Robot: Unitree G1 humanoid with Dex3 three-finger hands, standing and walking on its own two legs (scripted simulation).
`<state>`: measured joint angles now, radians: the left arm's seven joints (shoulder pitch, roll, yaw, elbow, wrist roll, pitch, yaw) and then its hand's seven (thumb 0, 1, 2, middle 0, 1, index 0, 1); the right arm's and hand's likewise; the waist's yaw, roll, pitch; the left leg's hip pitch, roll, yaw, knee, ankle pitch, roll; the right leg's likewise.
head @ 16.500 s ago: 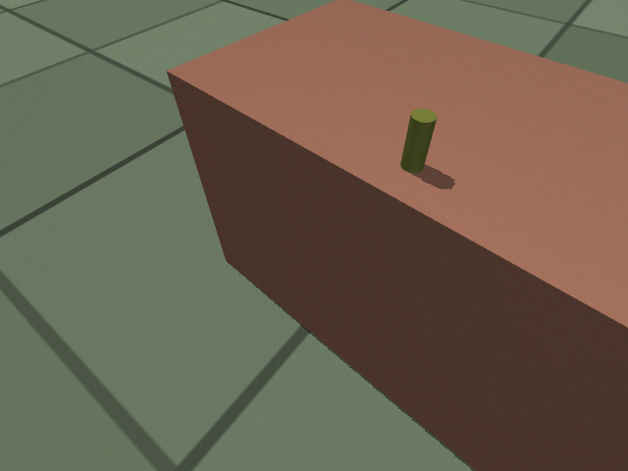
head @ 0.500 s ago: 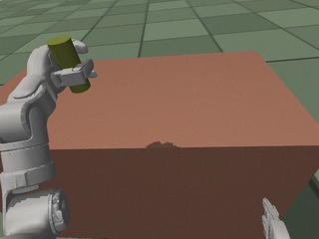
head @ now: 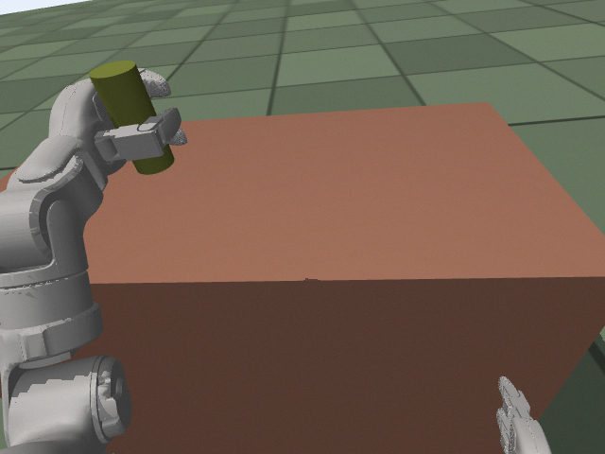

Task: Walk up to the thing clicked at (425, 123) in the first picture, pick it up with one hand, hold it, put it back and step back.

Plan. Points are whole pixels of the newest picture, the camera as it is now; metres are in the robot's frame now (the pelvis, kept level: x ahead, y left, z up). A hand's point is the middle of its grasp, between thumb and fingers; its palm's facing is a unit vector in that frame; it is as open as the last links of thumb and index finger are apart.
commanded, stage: hold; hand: left
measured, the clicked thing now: (136, 121) +0.34 +0.18 +0.34
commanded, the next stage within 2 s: none
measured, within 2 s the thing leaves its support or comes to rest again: neither
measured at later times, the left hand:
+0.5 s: hand (151, 125) +0.34 +0.17 +0.33, palm faces +0.10 -0.99 +0.00, open 5.6 cm
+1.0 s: hand (160, 116) +0.35 +0.16 +0.34, palm faces +0.09 -1.00 +0.00, open 5.6 cm
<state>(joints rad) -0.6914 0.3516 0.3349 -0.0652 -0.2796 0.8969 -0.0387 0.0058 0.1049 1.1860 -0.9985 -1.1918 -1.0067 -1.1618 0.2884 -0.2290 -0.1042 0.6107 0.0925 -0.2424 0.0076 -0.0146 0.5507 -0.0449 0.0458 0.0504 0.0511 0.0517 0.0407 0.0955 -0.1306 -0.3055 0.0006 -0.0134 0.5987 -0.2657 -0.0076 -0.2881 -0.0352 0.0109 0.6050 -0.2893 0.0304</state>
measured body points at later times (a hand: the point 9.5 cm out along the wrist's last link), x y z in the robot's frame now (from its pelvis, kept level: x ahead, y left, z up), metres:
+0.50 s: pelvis +0.00 +0.00 +0.00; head -0.06 -0.04 +0.44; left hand +0.33 +0.22 +0.34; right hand +0.17 -0.26 -0.07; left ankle +0.04 +0.12 -0.73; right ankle +0.02 -0.14 -0.73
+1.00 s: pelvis +0.00 +0.00 +0.00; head -0.06 -0.04 +0.44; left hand +0.34 +0.21 +0.34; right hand +0.18 -0.25 -0.07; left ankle +0.04 +0.12 -0.73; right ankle +0.02 -0.14 -0.73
